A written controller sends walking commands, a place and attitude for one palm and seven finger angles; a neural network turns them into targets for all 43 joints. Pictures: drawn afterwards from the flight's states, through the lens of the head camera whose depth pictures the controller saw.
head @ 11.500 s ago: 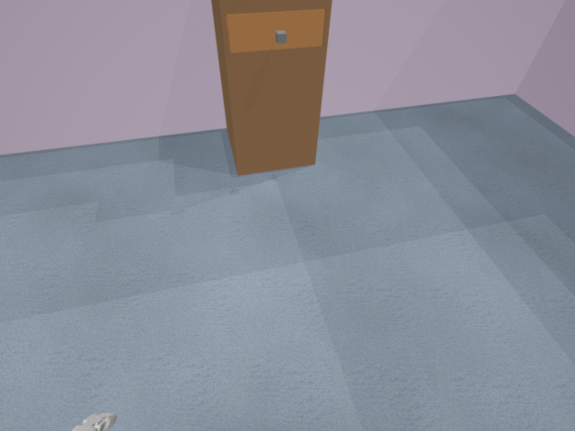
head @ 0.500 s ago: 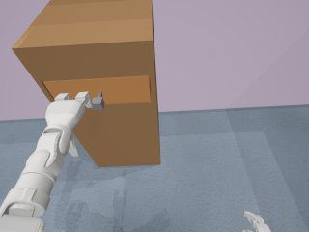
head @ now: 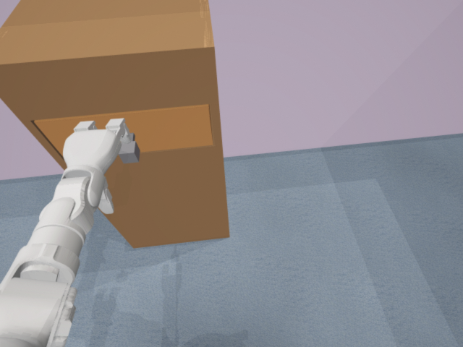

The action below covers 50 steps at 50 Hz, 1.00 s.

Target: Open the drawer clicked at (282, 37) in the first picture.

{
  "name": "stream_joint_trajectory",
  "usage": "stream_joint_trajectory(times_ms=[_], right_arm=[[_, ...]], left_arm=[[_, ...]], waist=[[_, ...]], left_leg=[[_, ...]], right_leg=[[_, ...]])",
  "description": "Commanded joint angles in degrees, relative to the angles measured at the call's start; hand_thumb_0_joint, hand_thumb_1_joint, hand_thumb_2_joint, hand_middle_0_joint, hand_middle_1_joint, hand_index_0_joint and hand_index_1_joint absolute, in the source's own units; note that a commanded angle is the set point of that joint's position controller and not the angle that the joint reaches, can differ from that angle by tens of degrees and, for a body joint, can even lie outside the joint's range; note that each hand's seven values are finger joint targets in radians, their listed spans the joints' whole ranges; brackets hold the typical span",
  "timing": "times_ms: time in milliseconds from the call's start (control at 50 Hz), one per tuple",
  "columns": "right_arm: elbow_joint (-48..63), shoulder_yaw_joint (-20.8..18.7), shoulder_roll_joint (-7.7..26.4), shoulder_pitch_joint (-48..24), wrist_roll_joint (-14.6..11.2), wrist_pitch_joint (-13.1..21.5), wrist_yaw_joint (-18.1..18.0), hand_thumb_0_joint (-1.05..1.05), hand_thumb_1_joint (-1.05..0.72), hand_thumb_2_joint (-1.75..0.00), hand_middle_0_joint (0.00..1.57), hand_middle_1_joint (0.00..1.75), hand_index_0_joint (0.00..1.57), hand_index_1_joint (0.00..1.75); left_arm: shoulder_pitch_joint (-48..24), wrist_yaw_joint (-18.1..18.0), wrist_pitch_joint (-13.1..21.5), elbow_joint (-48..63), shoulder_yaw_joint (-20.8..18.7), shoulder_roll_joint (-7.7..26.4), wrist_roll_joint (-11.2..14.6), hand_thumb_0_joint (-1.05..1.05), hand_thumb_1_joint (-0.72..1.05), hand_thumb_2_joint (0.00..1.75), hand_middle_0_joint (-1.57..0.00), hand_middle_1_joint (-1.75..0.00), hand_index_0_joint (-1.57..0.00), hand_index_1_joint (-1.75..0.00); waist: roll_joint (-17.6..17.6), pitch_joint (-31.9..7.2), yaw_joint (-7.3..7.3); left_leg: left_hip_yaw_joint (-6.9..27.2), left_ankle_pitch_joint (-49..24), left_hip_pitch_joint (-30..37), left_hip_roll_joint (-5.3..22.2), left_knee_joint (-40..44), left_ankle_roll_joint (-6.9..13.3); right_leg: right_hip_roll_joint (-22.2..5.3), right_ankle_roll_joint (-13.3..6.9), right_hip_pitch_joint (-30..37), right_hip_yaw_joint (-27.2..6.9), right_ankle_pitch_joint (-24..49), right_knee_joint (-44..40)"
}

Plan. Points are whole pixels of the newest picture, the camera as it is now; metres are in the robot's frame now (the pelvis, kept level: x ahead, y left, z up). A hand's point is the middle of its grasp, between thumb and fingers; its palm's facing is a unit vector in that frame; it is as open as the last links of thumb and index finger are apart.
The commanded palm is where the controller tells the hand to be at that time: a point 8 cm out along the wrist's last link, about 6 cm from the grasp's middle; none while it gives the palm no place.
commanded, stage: move the hooked fingers above the handle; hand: left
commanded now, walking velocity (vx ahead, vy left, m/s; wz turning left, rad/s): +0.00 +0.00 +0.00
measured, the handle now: (130, 146) +0.54 +0.26 -0.04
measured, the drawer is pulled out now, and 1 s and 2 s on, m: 0.00 0.00 0.00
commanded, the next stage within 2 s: none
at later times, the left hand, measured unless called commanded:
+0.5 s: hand (117, 149) +0.48 +0.25 +0.03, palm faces -0.03 -0.02 -1.00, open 13.9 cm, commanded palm +0.47 +0.26 +0.09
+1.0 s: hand (107, 145) +0.48 +0.27 +0.04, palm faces +0.01 -0.01 -1.00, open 13.9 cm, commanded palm +0.47 +0.27 +0.08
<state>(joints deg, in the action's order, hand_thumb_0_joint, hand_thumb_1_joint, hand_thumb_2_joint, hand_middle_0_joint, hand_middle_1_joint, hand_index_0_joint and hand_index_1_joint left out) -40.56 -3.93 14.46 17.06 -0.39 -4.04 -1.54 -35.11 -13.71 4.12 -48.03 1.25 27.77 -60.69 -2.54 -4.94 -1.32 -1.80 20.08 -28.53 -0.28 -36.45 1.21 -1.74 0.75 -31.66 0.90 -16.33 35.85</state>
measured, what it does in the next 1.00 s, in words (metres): stands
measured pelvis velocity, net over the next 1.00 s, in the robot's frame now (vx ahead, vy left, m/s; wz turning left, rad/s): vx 0.00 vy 0.00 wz -0.01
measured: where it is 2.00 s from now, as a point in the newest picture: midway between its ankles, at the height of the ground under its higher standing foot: outside the picture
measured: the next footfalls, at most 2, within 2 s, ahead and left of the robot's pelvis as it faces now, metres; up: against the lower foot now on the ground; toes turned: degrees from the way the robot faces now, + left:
none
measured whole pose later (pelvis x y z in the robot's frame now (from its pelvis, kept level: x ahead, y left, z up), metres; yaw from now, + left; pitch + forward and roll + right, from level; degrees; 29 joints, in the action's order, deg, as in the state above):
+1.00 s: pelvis +0.00 +0.00 -0.02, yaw -1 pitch +19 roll -1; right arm -42.2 -3.4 15.5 20.0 1.5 -5.8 0.0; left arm -47.2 -18.7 6.5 -61.8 -3.7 33.9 -63.5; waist -2.6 -7.5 -5.9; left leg -1.4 23.0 -40.3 0.9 -44.3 1.3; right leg -0.7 0.9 -42.3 1.2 -17.7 40.9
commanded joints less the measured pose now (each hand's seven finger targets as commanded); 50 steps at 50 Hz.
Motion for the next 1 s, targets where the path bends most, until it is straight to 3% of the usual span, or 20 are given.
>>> stream_joint_trajectory(times_ms=[0,60,120,160,180,240,300,360,420,480,500,540,560,600,680,780,820,860,900,980], right_arm=[[4.9,-2.5,8.9,4.3,0.4,1.2,-0.4,0.00,-0.90,-0.90,0.20,0.30,0.20,0.30],[4.9,-2.4,8.9,4.5,0.7,0.9,-0.1,0.00,-0.90,-0.90,0.20,0.30,0.20,0.30],[4.6,-2.4,9.2,5.1,0.8,0.6,0.2,0.00,-0.90,-0.90,0.20,0.30,0.20,0.30],[4.5,-2.7,9.3,5.8,1.0,0.7,0.3,0.00,-0.90,-0.90,0.20,0.30,0.20,0.30],[4.3,-2.8,9.4,6.2,1.0,0.5,0.3,0.00,-0.90,-0.90,0.20,0.30,0.20,0.30],[3.5,-3.1,9.5,7.7,0.9,0.6,0.3,0.00,-0.90,-0.90,0.20,0.30,0.20,0.30],[2.8,-3.1,10.0,9.0,1.1,0.5,-0.2,0.00,-0.90,-0.90,0.20,0.30,0.20,0.30],[2.4,-3.1,9.7,9.7,1.3,0.4,-0.3,0.00,-0.90,-0.90,0.20,0.30,0.20,0.30],[1.6,-2.7,10.2,10.4,1.9,0.2,0.1,0.00,-0.90,-0.90,0.20,0.30,0.20,0.30],[1.4,-2.2,10.7,10.3,2.3,-0.2,0.4,0.00,-0.90,-0.90,0.20,0.30,0.20,0.30],[1.7,-1.9,10.7,10.4,2.2,-0.2,0.6,0.00,-0.90,-0.90,0.20,0.30,0.20,0.30],[1.8,-1.9,10.8,10.5,2.1,-0.3,0.9,0.00,-0.90,-0.90,0.20,0.30,0.20,0.30],[1.9,-2.0,11.1,10.6,2.1,-0.4,0.9,0.00,-0.90,-0.90,0.20,0.30,0.20,0.30],[2.4,-2.1,11.2,11.3,2.0,-0.6,0.9,0.00,-0.90,-0.90,0.20,0.30,0.20,0.30],[2.4,-2.6,11.3,12.0,1.7,-0.7,0.2,0.00,-0.90,-0.90,0.20,0.30,0.20,0.30],[1.8,-3.2,10.5,12.3,2.0,-0.4,-0.3,0.00,-0.90,-0.90,0.20,0.30,0.20,0.30],[1.0,-3.0,10.9,12.3,2.1,-0.6,-0.2,0.00,-0.90,-0.90,0.20,0.30,0.20,0.30],[0.9,-2.6,10.8,11.7,2.2,-0.9,0.1,0.00,-0.90,-0.90,0.20,0.30,0.20,0.30],[1.0,-2.5,10.6,11.3,2.3,-1.0,0.8,0.00,-0.90,-0.90,0.20,0.30,0.20,0.30],[1.3,-2.0,11.2,10.7,1.7,-1.0,1.2,0.00,-0.90,-0.90,0.20,0.30,0.20,0.30]], left_arm=[[-24.3,-3.4,1.1,8.1,-7.5,17.5,-0.3,0.00,-0.50,0.30,-0.30,-1.20,-0.30,-1.20],[-25.1,-4.9,0.5,6.2,-8.5,18.7,-1.1,0.00,-0.50,0.30,-0.30,-1.20,-0.30,-1.20],[-27.3,-5.5,-0.2,3.8,-8.2,19.7,-1.6,0.00,-0.50,0.30,-0.30,-1.20,-0.30,-1.20],[-28.5,-5.5,-0.3,3.7,-7.2,18.8,-1.9,0.00,-0.50,0.30,-0.30,-1.20,-0.30,-1.20],[-28.5,-5.3,-0.3,2.7,-7.6,19.0,-1.7,0.00,-0.50,0.30,-0.30,-1.20,-0.30,-1.20],[-32.9,-4.1,0.3,2.2,-2.9,15.0,-1.4,0.00,-0.50,0.30,-0.30,-1.20,-0.30,-1.20],[-35.8,-3.4,1.5,1.2,-3.7,16.8,-1.1,0.00,-0.50,0.30,-0.30,-1.20,-0.30,-1.20],[-38.1,-3.8,3.0,1.3,-3.2,16.4,-1.5,0.00,-0.50,0.30,-0.30,-1.20,-0.30,-1.20],[-37.4,-5.4,2.9,-1.4,-7.1,20.8,-2.1,0.00,-0.50,0.30,-0.30,-1.20,-0.30,-1.20],[-38.1,-6.8,0.8,-5.3,-9.8,24.9,-2.7,0.00,-0.50,0.30,-0.30,-1.20,-0.30,-1.20],[-38.9,-7.2,0.1,-5.5,-9.4,25.4,-2.9,0.00,-0.50,0.30,-0.30,-1.20,-0.30,-1.20],[-37.5,-7.2,-1.8,-8.4,-8.4,24.5,-2.9,0.00,-0.50,0.30,-0.30,-1.20,-0.30,-1.20],[-36.5,-6.9,-2.2,-8.5,-9.6,26.1,-2.9,0.00,-0.50,0.30,-0.30,-1.20,-0.30,-1.20],[-35.3,-5.4,-2.4,-8.1,-8.9,25.3,-2.3,0.00,-0.50,0.30,-0.30,-1.20,-0.30,-1.20],[-34.5,-2.2,-0.2,-5.3,-7.7,23.8,-1.3,0.00,-0.50,0.30,-0.30,-1.20,-0.30,-1.20],[-37.8,-2.6,5.4,2.4,-6.6,21.1,-1.0,0.00,-0.50,0.30,-0.30,-1.20,-0.30,-1.20],[-37.7,-4.3,5.7,1.1,-9.6,24.7,-1.5,0.00,-0.50,0.30,-0.30,-1.20,-0.30,-1.20],[-36.7,-6.1,4.9,0.2,-11.2,26.2,-1.8,0.00,-0.50,0.30,-0.30,-1.20,-0.30,-1.20],[-35.7,-7.5,3.0,-1.8,-10.0,24.4,-2.2,0.00,-0.50,0.30,-0.30,-1.20,-0.30,-1.20],[-35.2,-6.9,-2.2,-9.5,-7.1,22.7,-2.0,0.00,-0.50,0.30,-0.30,-1.20,-0.30,-1.20]], waist=[[0.9,-20.3,-0.50],[-0.2,-20.9,-0.13],[-0.8,-21.3,-0.91],[-1.8,-23.4,-1.58],[-0.5,-24.2,-1.95],[-1.9,-23.8,-4.23],[0.3,-23.6,-5.45],[-3.2,-24.5,-5.42],[-4.3,-25.1,-4.45],[-2.2,-24.6,-4.33],[-3.6,-25.3,-4.23],[-2.8,-25.6,-4.26],[-2.2,-26.9,-3.84],[-2.1,-30.6,-3.70],[-0.2,-30.2,-4.65],[-3.7,-27.9,-5.44],[-3.8,-26.2,-4.88],[-5.1,-25.7,-4.00],[-6.4,-25.9,-3.80],[-1.6,-22.2,-5.01]], left_leg=[[1.0,-25.7,6.9,-0.9,2.5,0.6],[0.6,-25.4,5.3,-1.1,2.2,0.6],[0.6,-24.9,4.2,-1.1,1.5,0.4],[0.4,-25.9,5.4,-0.9,0.9,0.5],[0.6,-27.2,5.5,-0.8,0.4,0.6],[1.1,-25.7,6.8,-0.5,-0.2,0.5],[1.6,-23.9,6.1,-0.5,-0.8,0.9],[2.0,-24.6,6.5,-0.7,-1.6,0.6],[2.0,-25.6,4.3,-0.8,-2.5,0.5],[1.3,-23.7,-0.7,-1.1,-3.1,0.7],[1.1,-23.5,-1.3,-1.2,-3.1,0.7],[0.5,-23.1,-2.4,-1.2,-3.4,0.7],[0.4,-23.4,-2.2,-1.0,-3.5,0.8],[0.4,-26.0,-0.8,-0.8,-3.8,0.8],[0.4,-26.0,0.6,-0.3,-3.5,1.2],[1.6,-27.4,4.7,0.1,-3.7,1.2],[1.8,-25.2,2.8,0.0,-3.6,1.0],[1.9,-25.8,1.9,-0.2,-3.5,0.7],[1.7,-27.5,2.0,-0.3,-3.8,0.3],[0.9,-21.3,-1.8,-0.5,-2.7,0.6]], right_leg=[[3.3,-3.1,11.3,1.4,18.3,-0.9],[3.2,-3.1,11.3,1.2,18.8,-0.3],[3.3,-3.0,10.5,1.2,18.5,0.2],[3.3,-3.0,9.9,1.1,18.9,0.4],[3.5,-2.9,10.3,1.1,19.7,0.4],[3.5,-2.6,6.7,1.2,17.8,0.0],[3.6,-2.4,6.0,0.8,17.1,-0.2],[3.7,-2.8,3.8,1.0,16.1,0.7],[3.8,-2.9,3.7,1.1,16.8,2.0],[3.7,-2.8,4.9,1.0,17.6,2.9],[3.6,-2.7,5.4,1.0,18.1,3.2],[3.6,-2.5,5.8,1.0,18.9,3.3],[3.6,-2.4,6.7,0.9,19.4,3.4],[3.6,-2.2,9.0,0.6,22.1,3.6],[3.7,-1.9,9.3,0.2,22.3,2.2],[4.1,-2.3,4.0,0.4,18.7,1.5],[4.0,-2.4,3.4,0.6,17.0,2.2],[4.0,-2.8,3.1,1.1,16.8,3.0],[4.0,-2.8,2.7,1.5,17.2,3.5],[4.0,-2.5,3.5,1.6,15.4,2.0]])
